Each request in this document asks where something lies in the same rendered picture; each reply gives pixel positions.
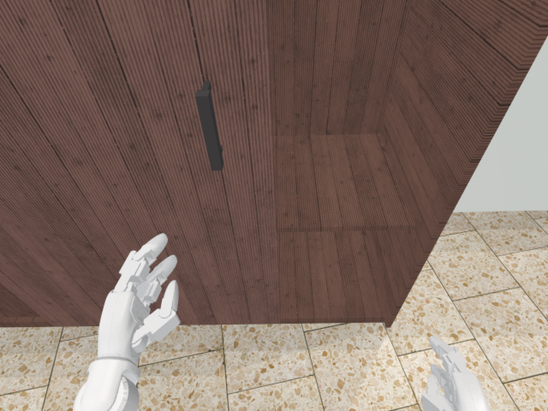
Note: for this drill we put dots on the robot right hand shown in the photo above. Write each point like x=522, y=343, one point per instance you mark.
x=462, y=389

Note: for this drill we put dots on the robot left hand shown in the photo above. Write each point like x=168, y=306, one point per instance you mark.
x=127, y=305

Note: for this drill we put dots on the handle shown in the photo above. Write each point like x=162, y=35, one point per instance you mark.
x=209, y=126

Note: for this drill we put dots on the wardrobe door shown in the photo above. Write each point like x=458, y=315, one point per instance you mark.
x=12, y=306
x=102, y=149

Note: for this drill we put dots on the robot left forearm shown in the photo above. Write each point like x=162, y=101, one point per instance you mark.
x=111, y=386

